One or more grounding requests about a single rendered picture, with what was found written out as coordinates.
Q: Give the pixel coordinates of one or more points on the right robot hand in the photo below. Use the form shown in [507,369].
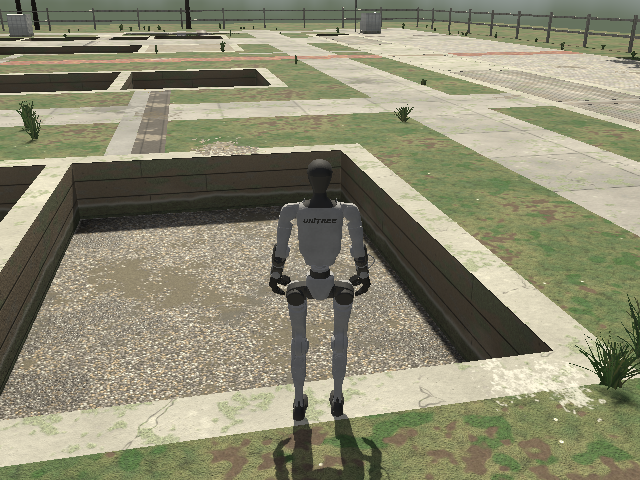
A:
[355,281]

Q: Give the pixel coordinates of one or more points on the robot right forearm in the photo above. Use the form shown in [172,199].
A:
[361,264]

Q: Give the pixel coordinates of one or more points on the right robot upper arm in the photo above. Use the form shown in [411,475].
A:
[351,213]

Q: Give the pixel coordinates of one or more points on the left robot upper arm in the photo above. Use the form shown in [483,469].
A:
[288,212]

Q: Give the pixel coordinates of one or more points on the left robot thigh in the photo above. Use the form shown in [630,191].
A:
[297,305]

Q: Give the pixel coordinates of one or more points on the robot head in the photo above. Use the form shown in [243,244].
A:
[319,174]

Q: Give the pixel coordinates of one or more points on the robot left forearm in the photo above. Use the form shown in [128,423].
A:
[277,265]

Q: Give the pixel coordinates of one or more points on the left robot hand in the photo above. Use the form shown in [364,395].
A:
[283,281]

